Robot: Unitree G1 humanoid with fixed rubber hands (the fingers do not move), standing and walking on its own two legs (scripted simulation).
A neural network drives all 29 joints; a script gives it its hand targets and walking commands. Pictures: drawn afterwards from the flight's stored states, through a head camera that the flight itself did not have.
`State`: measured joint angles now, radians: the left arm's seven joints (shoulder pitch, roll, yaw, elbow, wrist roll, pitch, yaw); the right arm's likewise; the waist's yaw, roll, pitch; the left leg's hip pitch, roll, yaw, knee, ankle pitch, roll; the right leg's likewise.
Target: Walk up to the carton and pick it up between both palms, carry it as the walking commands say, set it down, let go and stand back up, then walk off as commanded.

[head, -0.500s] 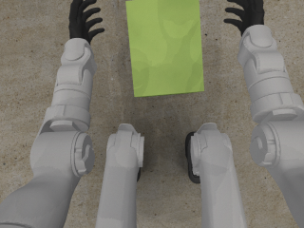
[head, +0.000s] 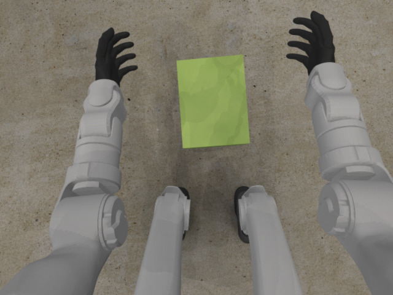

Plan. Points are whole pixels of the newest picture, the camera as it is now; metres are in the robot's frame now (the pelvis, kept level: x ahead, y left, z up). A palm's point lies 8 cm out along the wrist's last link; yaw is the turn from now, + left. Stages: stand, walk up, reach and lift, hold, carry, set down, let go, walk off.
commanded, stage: set down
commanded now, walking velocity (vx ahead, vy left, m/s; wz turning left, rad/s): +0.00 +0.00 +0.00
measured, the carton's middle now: (212, 109) +0.49 +0.00 -0.46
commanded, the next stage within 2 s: let go in 0.34 s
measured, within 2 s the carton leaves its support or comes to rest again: neither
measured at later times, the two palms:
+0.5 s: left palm (85, 71) +0.48 +0.19 -0.02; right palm (348, 54) +0.49 -0.18 -0.02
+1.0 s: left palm out of the picture +0.32 +0.23 +0.09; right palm out of the picture +0.32 -0.22 +0.09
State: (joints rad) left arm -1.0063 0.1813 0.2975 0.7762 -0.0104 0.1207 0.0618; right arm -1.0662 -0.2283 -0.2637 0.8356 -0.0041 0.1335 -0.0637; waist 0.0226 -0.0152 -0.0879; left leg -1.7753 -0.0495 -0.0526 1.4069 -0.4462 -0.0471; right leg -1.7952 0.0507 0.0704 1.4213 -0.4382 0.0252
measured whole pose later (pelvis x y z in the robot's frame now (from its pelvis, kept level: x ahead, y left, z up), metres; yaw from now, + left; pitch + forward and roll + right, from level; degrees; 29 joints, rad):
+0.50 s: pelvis +0.02 +0.00 +0.09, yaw -1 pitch +42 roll +1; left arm -0.88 0.13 0.37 0.76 0.14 0.09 0.01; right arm -0.94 -0.15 -0.33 0.82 -0.15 0.10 -0.03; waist 0.01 -0.01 -0.06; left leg -1.42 -0.03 -0.06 0.98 -0.31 -0.04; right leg -1.43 0.04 0.08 0.99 -0.30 0.02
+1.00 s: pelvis +0.08 +0.00 +0.18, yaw -1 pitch +19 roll +0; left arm -0.04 0.17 0.10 0.54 0.02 -0.01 -0.06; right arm -0.05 -0.17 -0.11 0.55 -0.05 0.00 0.03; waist 0.02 0.00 -0.06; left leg -0.65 -0.02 -0.08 0.59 -0.27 -0.02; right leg -0.65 0.02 0.06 0.58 -0.26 0.01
